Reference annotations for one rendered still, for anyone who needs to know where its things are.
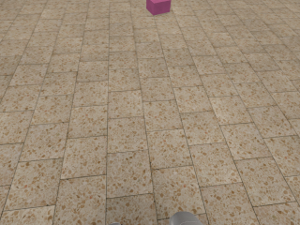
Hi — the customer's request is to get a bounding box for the carton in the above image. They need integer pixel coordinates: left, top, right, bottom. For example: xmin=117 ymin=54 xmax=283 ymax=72
xmin=146 ymin=0 xmax=172 ymax=16

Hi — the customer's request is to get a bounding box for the right robot thigh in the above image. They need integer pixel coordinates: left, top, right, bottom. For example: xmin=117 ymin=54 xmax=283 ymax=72
xmin=169 ymin=211 xmax=203 ymax=225

